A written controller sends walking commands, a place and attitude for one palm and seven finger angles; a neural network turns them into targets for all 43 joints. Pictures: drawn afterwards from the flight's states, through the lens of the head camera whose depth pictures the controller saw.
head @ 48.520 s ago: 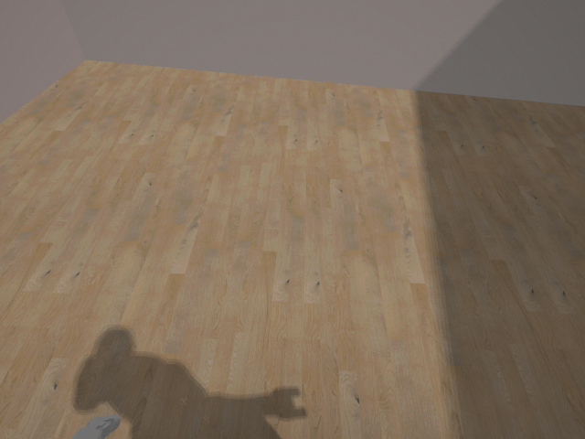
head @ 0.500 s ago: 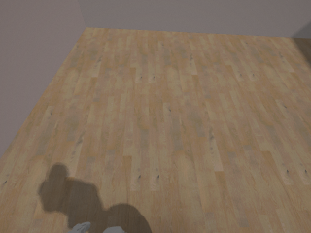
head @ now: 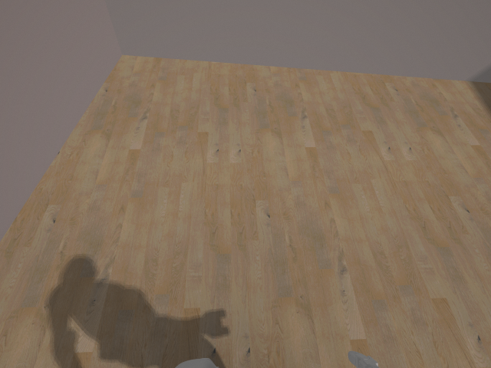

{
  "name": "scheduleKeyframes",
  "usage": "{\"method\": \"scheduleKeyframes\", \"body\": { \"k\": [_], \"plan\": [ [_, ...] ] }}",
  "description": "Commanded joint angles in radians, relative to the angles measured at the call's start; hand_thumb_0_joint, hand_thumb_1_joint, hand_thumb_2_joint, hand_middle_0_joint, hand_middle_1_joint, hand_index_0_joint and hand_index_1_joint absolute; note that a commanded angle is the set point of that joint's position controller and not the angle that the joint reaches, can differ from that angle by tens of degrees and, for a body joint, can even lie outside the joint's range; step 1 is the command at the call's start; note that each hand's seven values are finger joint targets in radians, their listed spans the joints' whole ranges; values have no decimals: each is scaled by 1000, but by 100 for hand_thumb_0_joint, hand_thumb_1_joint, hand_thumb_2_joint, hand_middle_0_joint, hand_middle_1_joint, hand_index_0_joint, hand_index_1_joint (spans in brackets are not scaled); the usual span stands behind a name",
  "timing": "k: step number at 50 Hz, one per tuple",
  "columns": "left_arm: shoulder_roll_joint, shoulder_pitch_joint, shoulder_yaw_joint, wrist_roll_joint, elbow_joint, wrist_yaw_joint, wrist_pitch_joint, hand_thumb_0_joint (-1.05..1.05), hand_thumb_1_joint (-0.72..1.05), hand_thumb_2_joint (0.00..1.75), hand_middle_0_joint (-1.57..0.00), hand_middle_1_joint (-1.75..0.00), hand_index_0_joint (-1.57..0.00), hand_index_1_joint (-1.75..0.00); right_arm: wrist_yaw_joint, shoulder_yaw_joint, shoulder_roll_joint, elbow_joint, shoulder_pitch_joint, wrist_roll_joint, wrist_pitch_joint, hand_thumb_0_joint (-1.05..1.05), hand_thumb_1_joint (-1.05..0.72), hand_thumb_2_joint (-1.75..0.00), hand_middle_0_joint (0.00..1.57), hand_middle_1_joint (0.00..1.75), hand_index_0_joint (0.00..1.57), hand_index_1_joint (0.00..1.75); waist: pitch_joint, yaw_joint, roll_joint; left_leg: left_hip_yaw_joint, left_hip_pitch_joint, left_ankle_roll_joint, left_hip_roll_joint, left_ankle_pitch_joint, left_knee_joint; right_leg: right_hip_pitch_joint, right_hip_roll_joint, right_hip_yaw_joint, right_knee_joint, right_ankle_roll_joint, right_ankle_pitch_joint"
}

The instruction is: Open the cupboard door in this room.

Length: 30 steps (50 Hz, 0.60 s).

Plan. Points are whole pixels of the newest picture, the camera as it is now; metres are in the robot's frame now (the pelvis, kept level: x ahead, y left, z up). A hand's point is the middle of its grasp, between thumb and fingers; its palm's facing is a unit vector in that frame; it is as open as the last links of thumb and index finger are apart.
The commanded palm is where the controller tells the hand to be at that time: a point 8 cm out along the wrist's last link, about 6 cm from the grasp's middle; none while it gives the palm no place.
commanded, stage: walk to a spot facing it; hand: left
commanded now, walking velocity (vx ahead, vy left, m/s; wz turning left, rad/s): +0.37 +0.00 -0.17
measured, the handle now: out of the picture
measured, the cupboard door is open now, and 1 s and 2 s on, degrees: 48 48 48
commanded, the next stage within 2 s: turn to face it in 0.36 s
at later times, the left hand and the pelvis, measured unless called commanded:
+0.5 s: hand (210, 240) +0.39 +0.11 -0.16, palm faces -0.13 -0.97 -0.21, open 7.3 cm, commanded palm none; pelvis +0.27 -0.06 +0.00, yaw -7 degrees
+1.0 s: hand (204, 223) +0.45 +0.14 -0.19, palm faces +0.14 -0.97 -0.18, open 7.4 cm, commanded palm none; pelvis +0.44 -0.04 -0.01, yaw +8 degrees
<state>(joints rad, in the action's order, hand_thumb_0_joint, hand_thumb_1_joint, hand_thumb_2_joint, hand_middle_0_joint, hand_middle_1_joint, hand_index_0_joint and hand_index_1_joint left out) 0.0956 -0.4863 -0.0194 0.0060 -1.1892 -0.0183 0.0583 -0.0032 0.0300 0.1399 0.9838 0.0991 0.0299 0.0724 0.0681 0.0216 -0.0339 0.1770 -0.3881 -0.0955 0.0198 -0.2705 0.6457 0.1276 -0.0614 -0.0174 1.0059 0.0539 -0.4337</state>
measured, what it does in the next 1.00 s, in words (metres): walks ahead: right foot, then left foot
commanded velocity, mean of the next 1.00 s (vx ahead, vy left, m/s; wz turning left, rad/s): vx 0.14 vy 0.00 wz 0.24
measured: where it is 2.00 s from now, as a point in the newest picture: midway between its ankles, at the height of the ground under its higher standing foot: (285, 296)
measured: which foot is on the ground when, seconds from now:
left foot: down 0.00-0.44, up 0.46-0.90, down 0.92-1.00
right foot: up 0.00-0.40, down 0.42-0.94, up 0.96-1.00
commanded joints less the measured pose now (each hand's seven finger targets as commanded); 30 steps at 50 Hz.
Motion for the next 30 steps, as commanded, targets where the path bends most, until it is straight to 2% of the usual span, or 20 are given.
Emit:
{"method": "scheduleKeyframes", "body": {
  "k": [1,2,4,7,10,13,15,17,19,20,21,22,23,24,25,26,27,28,29,30],
  "plan": [
    [108,147,-45,15,148,12,25,0,90,90,-20,-30,-20,-30,-32,29,113,47,277,-6,8,0,-90,-90,20,30,20,30,10,-71,67,-456,275,-116,-393,279,-383,502,133,88,459,-24,120],
    [77,126,-42,21,142,21,9,0,90,90,-20,-30,-20,-30,-34,16,88,51,277,-5,19,0,-90,-90,20,30,20,30,39,-43,58,-359,214,-80,-354,326,-400,477,143,78,412,-34,143],
    [33,95,-34,27,132,26,-13,0,90,90,-20,-30,-20,-30,-35,14,73,77,295,-6,33,0,-90,-90,20,30,20,30,10,-10,30,-205,224,-37,-304,438,-397,474,143,53,346,-48,178],
    [27,115,-37,27,149,34,-32,0,90,90,-20,-30,-20,-30,-28,7,80,80,308,-16,32,0,-90,-90,20,30,20,30,27,16,132,-85,192,-3,-240,533,-429,495,149,5,227,-59,265],
    [44,228,-34,19,182,46,-33,0,90,90,-20,-30,-20,-30,-25,-2,79,91,341,-17,24,0,-90,-90,20,30,20,30,78,5,182,-27,149,28,-206,547,-453,448,152,-49,-12,-56,378],
    [58,340,-26,13,215,51,-30,0,90,90,-20,-30,-20,-30,-26,-2,102,115,417,-11,18,0,-90,-90,20,30,20,30,97,-37,162,-12,250,24,-228,624,-449,428,126,-107,-214,-36,394],
    [77,375,-26,12,226,48,-25,0,90,90,-20,-30,-20,-30,-28,2,120,132,447,-9,10,0,-90,-90,20,30,20,30,87,-44,141,-19,325,11,-266,717,-432,412,110,-115,-278,-12,355],
    [98,356,-28,14,225,44,-18,0,90,90,-20,-30,-20,-30,-31,4,142,143,463,-7,4,0,-90,-90,20,30,20,30,51,-25,139,-14,406,12,-291,921,-343,360,72,-136,-319,20,280],
    [130,214,-37,16,187,35,-5,0,90,90,-20,-30,-20,-30,-31,9,171,141,437,-7,-1,0,-90,-90,20,30,20,30,-49,39,145,-17,455,28,-301,1098,-150,198,29,-150,-382,50,228],
    [158,85,-48,20,148,31,4,0,90,90,-20,-30,-20,-30,-31,12,179,130,398,-13,0,0,-90,-90,20,30,20,30,-114,104,136,0,383,48,-275,1035,19,8,32,-138,-454,63,289],
    [231,-58,-71,26,102,21,15,0,90,90,-20,-30,-20,-30,-21,13,158,116,387,-29,4,0,-90,-90,20,30,20,30,-221,158,33,24,170,67,-208,749,274,-277,174,23,-464,119,457],
    [326,-122,-95,17,85,10,16,0,90,90,-20,-30,-20,-30,-22,8,86,97,438,-43,13,0,-90,-90,20,30,20,30,-337,136,-228,4,-140,116,-16,-257,646,-518,494,522,-537,264,712],
    [334,-65,-88,-2,99,3,13,0,90,90,-20,-30,-20,-30,-25,9,103,83,380,-40,4,0,-90,-90,20,30,20,30,-304,116,-168,-155,-214,96,-44,-327,779,-465,525,520,-604,274,800],
    [268,16,-79,-1,118,-8,10,0,90,90,-20,-30,-20,-30,-21,14,101,74,306,-37,-7,0,-90,-90,20,30,20,30,-213,88,-158,-193,-232,95,-88,-239,779,-346,475,409,-627,223,854],
    [222,77,-59,0,134,-12,10,0,90,90,-20,-30,-20,-30,-20,15,74,72,257,-32,-13,0,-90,-90,20,30,20,30,-102,59,-30,-211,-221,95,-112,-159,745,-177,432,273,-624,180,915],
    [186,128,-39,0,141,-12,18,0,90,90,-20,-30,-20,-30,-19,7,38,83,280,-29,-27,0,-90,-90,20,30,20,30,-58,5,18,-215,-166,95,-128,-111,681,-49,397,146,-648,123,926],
    [155,161,-25,1,147,-11,25,0,90,90,-20,-30,-20,-30,-17,0,10,99,311,-25,-43,0,-90,-90,20,30,20,30,-29,-32,24,-205,-99,98,-134,-89,615,61,373,75,-682,91,911],
    [138,186,-15,4,152,-9,32,0,90,90,-20,-30,-20,-30,-14,-3,-11,116,350,-23,-58,0,-90,-90,20,30,20,30,-18,-64,-18,-190,-65,107,-126,-62,560,113,343,-3,-707,64,931],
    [131,197,-11,7,150,-9,37,0,90,90,-20,-30,-20,-30,-12,-2,-17,131,386,-23,-65,0,-90,-90,20,30,20,30,-38,-84,-50,-173,-47,115,-121,-36,514,101,318,-60,-715,44,967],
    [111,194,-15,8,156,-10,37,0,90,90,-20,-30,-20,-30,-12,-1,-13,129,384,-20,-73,0,-90,-90,20,30,20,30,-43,-87,-58,-155,-49,123,-121,-19,477,95,313,-90,-710,36,1006]
  ]
}}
